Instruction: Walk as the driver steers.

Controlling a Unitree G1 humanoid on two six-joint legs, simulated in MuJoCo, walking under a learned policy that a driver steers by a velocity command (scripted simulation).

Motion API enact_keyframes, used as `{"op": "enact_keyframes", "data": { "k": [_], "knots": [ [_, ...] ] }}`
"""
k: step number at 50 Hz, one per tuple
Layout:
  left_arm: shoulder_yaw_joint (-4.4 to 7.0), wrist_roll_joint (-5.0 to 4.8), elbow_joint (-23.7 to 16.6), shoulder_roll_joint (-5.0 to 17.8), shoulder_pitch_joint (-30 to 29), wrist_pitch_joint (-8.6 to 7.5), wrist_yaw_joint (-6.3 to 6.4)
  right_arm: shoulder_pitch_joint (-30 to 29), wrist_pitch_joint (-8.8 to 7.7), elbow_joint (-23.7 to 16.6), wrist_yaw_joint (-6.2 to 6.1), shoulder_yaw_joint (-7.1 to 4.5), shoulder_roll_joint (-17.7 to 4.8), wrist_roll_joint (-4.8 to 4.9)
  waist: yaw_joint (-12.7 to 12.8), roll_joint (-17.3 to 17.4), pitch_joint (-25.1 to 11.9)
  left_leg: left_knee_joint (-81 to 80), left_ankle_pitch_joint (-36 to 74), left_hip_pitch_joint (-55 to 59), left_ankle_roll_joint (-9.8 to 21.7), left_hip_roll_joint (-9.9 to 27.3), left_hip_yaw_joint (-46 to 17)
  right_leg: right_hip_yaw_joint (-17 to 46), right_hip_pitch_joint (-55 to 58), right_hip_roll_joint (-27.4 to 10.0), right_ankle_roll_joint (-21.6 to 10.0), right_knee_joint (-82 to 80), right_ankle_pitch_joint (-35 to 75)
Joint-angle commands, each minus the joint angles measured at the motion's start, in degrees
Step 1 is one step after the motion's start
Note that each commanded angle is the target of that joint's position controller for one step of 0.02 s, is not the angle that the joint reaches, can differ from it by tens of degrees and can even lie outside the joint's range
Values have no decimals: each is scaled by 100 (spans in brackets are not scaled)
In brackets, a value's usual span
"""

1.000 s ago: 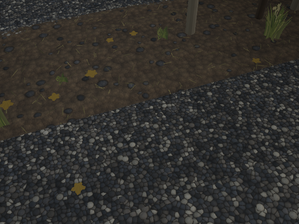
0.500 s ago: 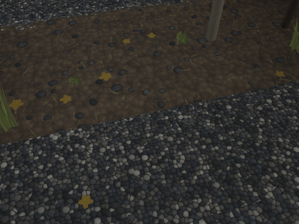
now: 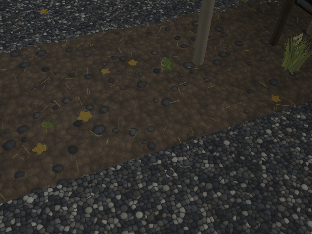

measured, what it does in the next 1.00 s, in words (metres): goes down, turning left: right foot, then left foot 0.15 m lower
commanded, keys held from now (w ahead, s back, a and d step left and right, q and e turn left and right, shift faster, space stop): no key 0.16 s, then q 0.14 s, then w+q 0.68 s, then w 0.02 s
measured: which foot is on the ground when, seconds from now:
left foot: down 0.00-0.14, up 0.16-0.72, down 0.74-1.00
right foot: up 0.00-0.10, down 0.12-0.74, up 0.76-1.00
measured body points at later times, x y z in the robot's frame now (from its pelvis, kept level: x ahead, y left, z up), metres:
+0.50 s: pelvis +0.19 -0.01 -0.02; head +0.22 +0.00 +0.43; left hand +0.16 +0.25 -0.16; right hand +0.35 -0.26 -0.14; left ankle +0.31 +0.14 -0.71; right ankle +0.14 -0.10 -0.74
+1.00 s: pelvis +0.44 +0.11 -0.16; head +0.49 +0.14 +0.29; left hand +0.47 +0.39 -0.29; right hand +0.53 -0.13 -0.30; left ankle +0.37 +0.16 -0.89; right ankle +0.60 +0.02 -0.84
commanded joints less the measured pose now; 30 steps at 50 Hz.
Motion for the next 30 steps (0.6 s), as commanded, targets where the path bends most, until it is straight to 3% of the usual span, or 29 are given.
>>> {"op": "enact_keyframes", "data": {
  "k": [1,3,4,5,6,7,8,9,10,11,12,13,14,15,16,18,19,20,24,26,30],
  "knots": [
    [108,66,-105,427,-1,-63,36,341,-32,-135,-82,-116,-726,-88,148,455,115,479,4345,202,689,1733,-625,-88,-157,100,-110,484,-124],
    [90,63,-72,362,-32,-98,54,194,6,-133,-119,-100,-739,-110,202,492,193,987,5486,99,611,1685,-467,-316,274,331,-177,282,-689],
    [103,62,75,350,375,-110,77,-11,0,-162,-107,-99,-766,-105,400,613,61,1434,6178,-228,468,1563,-300,-442,1090,554,-278,-25,-1035],
    [138,37,374,392,1149,-133,100,-186,-12,-161,-88,-117,-840,-84,687,763,-167,2173,6513,-679,358,1475,-291,-480,2184,765,-390,-286,-1053],
    [194,13,696,491,2019,-180,119,-461,-42,-165,-61,-138,-917,-3,1130,797,-319,3206,5842,-1203,243,1337,-328,-386,3196,745,-471,-1013,-423],
    [303,3,886,890,2621,-261,165,-745,-111,-266,-71,-180,-915,92,1486,8,-415,5148,3448,-1901,-22,727,-90,234,3952,93,-798,-1779,1969],
    [306,-155,798,1090,2320,-301,153,442,-121,-264,-86,-75,-202,182,523,-1303,-1110,6901,-1863,-3257,-318,-29,-178,2319,5087,-1627,-1625,-1762,4457],
    [260,-337,661,940,2081,-346,85,369,-81,-85,-188,-149,-642,61,640,-287,-776,6772,-1597,-3673,-241,103,-839,2309,4585,-1639,-1801,-1965,4786],
    [243,-297,496,832,1542,-373,103,170,-13,-104,-195,-195,-683,40,409,-158,-402,6506,-1307,-3787,-269,377,-914,2013,4079,-1646,-1775,-2263,3455],
    [174,-240,368,544,1060,-366,130,-88,65,-134,-186,-240,-794,-9,225,172,-79,5986,-1116,-3660,-279,639,-896,1684,3471,-1459,-1491,-2597,2427],
    [142,-195,356,462,982,-382,195,-337,201,-243,-158,-296,-849,-99,148,181,71,5510,-1032,-3513,-309,755,-866,1333,3168,-1348,-1301,-2757,2173],
    [197,-103,405,625,1080,-378,235,-330,358,-261,-113,-271,-699,-185,110,63,-40,5559,-896,-3141,-357,719,-684,1131,2789,-1374,-1392,-2759,2223],
    [210,-28,331,644,1091,-389,233,-396,492,-312,-76,-273,-623,-160,97,168,-184,5558,-517,-2879,-380,661,-473,784,2478,-1239,-1443,-2789,2029],
    [241,3,274,704,1039,-423,237,-537,589,-420,-47,-297,-622,-165,81,53,-250,5767,-89,-2920,-316,665,-443,635,2395,-1306,-1454,-2705,2029],
    [247,3,262,740,1149,-463,203,-820,635,-555,1,-339,-644,-92,94,42,-176,5508,464,-3306,-296,707,-428,413,2467,-1068,-1322,-2858,950],
    [247,-71,376,676,1388,-590,264,-1571,606,-786,63,-393,-680,-108,283,-191,-29,4827,1205,-4130,-258,915,-704,405,3000,-1012,-871,-2968,-1041],
    [229,-34,356,631,1418,-623,277,-1682,617,-861,122,-367,-563,-87,290,-187,117,4287,1650,-4045,-294,852,-591,249,2697,-855,-813,-3103,-1674],
    [253,-10,383,659,1405,-669,302,-1887,619,-934,162,-381,-596,-93,298,-256,169,3908,2219,-4005,-317,865,-663,275,2627,-889,-730,-3022,-2116],
    [255,58,350,685,1581,-738,317,-2188,619,-991,295,-416,-620,-83,430,-117,190,3083,3297,-3969,-339,845,-703,210,2794,-1051,-661,-2533,-2861],
    [269,164,369,715,1903,-752,328,-2644,622,-1113,289,-429,-659,-45,657,-79,425,2797,3400,-4302,-342,891,-700,258,3021,-1215,-605,-2239,-3345],
    [271,255,407,651,2245,-711,357,-3387,616,-1252,365,-364,-537,-6,1006,16,844,2096,3611,-4206,-391,913,-470,106,2960,-1261,-448,-1550,-3744]
  ]
}}
Next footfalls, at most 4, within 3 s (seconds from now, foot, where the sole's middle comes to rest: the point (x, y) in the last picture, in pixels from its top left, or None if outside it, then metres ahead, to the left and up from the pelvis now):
0.12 right None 0.18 -0.10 -0.78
0.74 left None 0.41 0.18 -0.93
1.16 right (129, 200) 0.72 0.11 -0.93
1.66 left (70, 181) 0.83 0.42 -0.93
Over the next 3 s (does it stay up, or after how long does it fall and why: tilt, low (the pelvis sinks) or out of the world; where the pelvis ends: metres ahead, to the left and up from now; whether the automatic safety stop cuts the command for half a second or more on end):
stays up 1.43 0.43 -0.15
